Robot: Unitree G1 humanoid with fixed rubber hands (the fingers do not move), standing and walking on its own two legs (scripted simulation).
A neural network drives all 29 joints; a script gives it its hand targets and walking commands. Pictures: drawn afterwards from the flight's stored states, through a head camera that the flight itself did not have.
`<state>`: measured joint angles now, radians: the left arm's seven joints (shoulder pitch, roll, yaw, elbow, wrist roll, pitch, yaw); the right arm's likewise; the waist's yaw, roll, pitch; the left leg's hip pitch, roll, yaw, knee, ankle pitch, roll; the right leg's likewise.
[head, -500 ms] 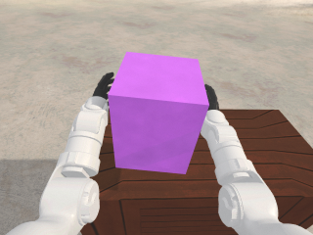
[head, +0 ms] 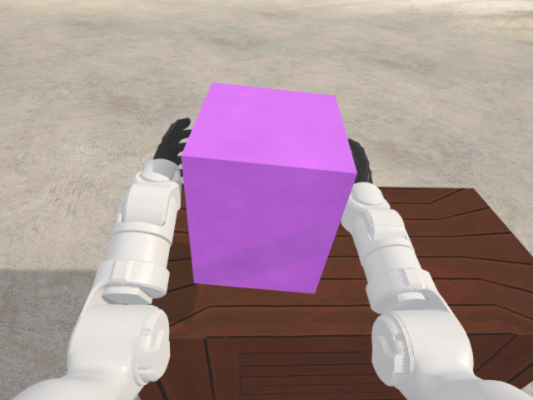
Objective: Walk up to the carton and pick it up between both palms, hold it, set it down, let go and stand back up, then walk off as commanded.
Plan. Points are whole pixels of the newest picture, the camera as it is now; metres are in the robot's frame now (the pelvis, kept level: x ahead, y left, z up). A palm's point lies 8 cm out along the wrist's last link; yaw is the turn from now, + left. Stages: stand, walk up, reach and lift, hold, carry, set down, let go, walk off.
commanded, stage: reach and lift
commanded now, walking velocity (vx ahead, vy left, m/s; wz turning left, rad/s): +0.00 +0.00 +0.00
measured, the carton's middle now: (264, 189) +0.41 +0.00 +0.16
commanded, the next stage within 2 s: hold in 0.30 s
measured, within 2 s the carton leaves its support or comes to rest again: neither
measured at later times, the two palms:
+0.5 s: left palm (161, 158) +0.39 +0.14 +0.23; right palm (359, 176) +0.39 -0.15 +0.20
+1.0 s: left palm (154, 158) +0.37 +0.15 +0.24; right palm (361, 175) +0.37 -0.14 +0.21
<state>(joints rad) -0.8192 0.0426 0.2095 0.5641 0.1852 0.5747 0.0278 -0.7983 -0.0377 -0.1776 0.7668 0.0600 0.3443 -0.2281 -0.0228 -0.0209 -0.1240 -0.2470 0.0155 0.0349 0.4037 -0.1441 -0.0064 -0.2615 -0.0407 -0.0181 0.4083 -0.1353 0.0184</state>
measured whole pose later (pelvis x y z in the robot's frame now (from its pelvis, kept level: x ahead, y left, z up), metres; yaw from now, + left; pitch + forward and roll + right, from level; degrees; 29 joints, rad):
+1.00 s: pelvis -0.01 +0.00 +0.00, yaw +0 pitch -3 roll +0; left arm -0.82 0.03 0.24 0.43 0.22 0.69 0.00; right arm -0.82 -0.05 -0.14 0.67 0.10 0.44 -0.24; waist -0.02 -0.02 -0.12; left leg -0.22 0.02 0.03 0.40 -0.13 0.00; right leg -0.23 -0.04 -0.02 0.40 -0.12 0.02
